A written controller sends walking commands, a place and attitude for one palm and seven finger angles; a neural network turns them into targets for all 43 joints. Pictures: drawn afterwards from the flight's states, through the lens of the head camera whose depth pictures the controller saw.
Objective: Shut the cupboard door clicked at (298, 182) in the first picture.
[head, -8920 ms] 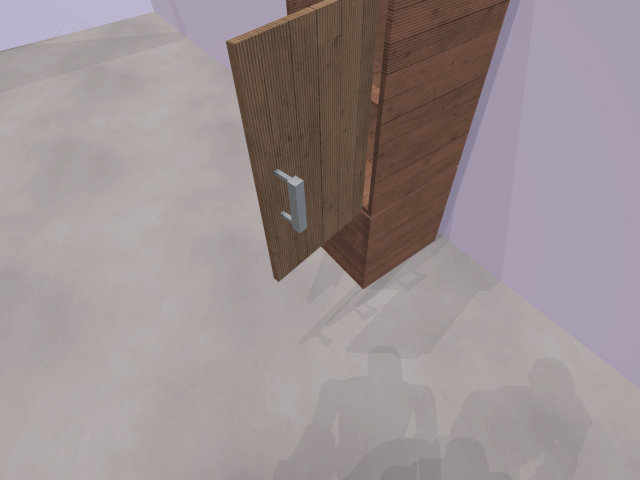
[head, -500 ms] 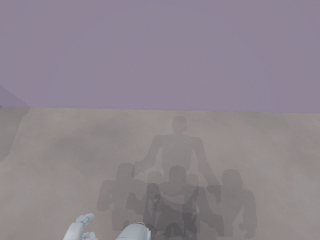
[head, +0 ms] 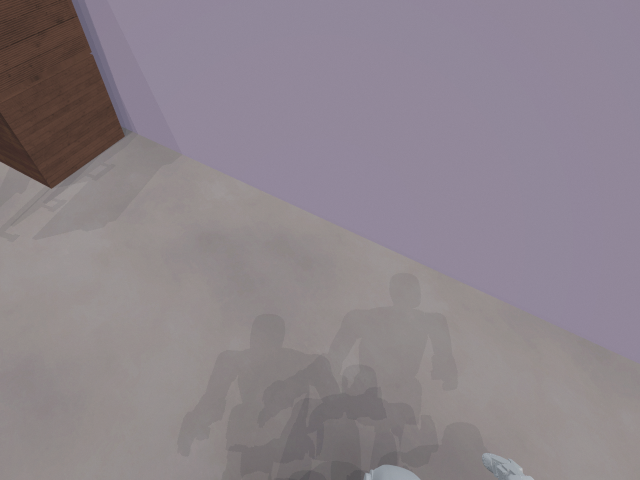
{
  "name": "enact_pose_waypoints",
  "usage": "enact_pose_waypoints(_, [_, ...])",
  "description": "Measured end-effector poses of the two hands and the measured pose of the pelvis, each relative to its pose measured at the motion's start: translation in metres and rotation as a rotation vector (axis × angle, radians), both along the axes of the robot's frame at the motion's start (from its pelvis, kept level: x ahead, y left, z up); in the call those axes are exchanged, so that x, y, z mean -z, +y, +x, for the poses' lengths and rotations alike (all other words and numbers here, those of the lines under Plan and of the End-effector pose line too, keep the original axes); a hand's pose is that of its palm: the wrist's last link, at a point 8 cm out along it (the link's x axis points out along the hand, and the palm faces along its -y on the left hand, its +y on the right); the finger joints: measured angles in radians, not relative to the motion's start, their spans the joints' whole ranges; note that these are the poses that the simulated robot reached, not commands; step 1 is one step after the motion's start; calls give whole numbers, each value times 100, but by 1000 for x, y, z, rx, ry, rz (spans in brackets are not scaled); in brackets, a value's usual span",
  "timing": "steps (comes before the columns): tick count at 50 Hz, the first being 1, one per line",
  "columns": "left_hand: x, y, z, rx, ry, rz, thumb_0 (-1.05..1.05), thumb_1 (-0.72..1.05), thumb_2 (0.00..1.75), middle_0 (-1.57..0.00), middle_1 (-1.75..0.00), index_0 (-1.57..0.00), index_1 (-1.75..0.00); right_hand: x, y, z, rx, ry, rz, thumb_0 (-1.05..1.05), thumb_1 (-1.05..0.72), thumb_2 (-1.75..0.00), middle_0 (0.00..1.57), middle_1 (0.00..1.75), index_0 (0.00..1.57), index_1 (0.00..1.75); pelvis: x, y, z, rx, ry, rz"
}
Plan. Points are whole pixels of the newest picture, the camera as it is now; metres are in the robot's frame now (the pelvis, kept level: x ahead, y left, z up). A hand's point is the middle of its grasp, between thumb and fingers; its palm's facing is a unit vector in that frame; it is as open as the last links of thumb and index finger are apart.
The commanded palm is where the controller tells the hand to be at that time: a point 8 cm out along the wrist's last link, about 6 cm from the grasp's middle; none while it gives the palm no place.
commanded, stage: walk to a spot facing it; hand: left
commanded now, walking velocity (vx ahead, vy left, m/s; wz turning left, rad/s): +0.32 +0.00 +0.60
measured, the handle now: out of the picture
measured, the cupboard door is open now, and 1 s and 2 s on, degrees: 100 100 100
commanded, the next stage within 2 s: none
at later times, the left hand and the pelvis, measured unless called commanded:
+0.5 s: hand (235, 353) +0.30 +0.15 -0.13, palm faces +0.17 -0.96 -0.22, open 7.4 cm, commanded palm none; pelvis +0.18 -0.06 +0.00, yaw +16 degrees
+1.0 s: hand (248, 459) +0.16 +0.10 -0.17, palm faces +0.57 -0.81 -0.12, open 7.4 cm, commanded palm none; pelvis +0.35 +0.04 -0.01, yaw +30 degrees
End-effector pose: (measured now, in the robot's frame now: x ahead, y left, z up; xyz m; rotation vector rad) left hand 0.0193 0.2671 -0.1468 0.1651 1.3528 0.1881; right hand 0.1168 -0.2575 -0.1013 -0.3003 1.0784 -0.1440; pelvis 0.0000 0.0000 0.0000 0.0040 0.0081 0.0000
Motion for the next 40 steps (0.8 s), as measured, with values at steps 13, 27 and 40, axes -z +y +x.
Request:
enact_pose_waypoints(13, [-31,-20,140,5,-224,-22,1,91,90,-20,-30,-20,-30,7,8,-30,45,286,62,0,-90,-90,21,30,21,30,-18,-13,75,-120,25,-18])
enact_pose_waypoints(27, [-43,-77,248,-114,-350,31,0,91,90,-20,-30,-20,-30,37,-53,106,-67,396,58,1,-90,-90,20,30,20,30,-6,-60,192,-307,-4,13])
enact_pose_waypoints(40, [-26,-107,123,-477,58,-4,-1,94,90,-20,-30,-20,-30,8,51,393,-433,27,93,0,-91,-90,19,30,20,30,-12,-39,284,-452,-5,-5])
